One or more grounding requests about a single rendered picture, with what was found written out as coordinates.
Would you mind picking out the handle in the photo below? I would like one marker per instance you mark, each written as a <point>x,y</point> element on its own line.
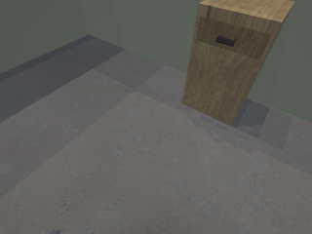
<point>225,41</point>

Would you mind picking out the cabinet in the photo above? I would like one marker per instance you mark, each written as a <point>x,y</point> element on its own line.
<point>219,81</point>

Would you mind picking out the drawer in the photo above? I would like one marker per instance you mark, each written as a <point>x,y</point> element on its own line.
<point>250,42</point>

